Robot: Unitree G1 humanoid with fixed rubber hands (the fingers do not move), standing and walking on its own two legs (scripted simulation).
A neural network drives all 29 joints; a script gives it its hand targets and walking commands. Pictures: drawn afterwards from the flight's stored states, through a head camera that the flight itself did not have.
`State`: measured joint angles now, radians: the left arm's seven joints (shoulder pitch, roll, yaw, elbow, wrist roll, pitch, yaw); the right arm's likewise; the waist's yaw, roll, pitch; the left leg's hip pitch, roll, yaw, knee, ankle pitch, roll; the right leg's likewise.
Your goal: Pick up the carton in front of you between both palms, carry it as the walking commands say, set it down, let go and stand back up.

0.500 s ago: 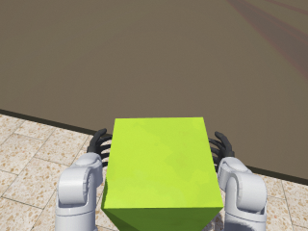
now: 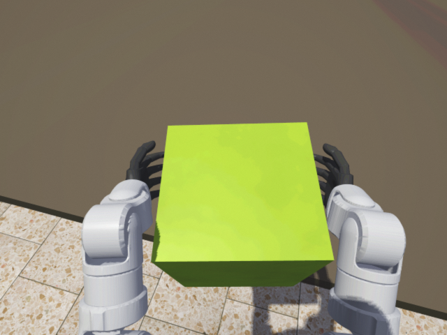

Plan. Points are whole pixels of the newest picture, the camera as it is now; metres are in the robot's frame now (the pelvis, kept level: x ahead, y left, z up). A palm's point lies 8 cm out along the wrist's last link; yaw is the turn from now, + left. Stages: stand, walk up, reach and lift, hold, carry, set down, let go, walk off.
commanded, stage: carry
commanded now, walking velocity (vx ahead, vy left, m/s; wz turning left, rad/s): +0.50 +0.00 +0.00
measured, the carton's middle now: (237, 215) +0.31 +0.00 +0.06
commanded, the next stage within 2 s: none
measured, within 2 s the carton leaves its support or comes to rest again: neither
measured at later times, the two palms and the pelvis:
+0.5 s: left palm (195, 37) +0.74 +0.13 +0.17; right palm (319, 43) +0.72 -0.17 +0.18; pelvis +0.34 +0.01 +0.00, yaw -2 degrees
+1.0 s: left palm out of the picture +1.07 +0.12 +0.18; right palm out of the picture +1.10 -0.18 +0.19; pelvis +0.70 -0.06 +0.06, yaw -1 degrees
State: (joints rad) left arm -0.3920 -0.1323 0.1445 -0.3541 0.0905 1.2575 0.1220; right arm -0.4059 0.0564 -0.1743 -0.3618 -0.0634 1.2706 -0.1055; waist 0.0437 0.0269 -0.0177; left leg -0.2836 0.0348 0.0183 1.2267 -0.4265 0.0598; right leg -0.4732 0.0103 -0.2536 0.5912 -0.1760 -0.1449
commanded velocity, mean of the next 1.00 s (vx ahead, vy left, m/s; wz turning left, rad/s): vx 0.50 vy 0.00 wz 0.00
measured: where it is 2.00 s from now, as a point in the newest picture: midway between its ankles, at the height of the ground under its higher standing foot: (245, 129)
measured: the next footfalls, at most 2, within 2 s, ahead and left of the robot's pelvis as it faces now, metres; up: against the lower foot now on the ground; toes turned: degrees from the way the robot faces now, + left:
left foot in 0.42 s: +0.46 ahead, +0.08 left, +0.00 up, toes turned +5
right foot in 0.84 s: +0.79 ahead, -0.14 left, +0.07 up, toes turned -6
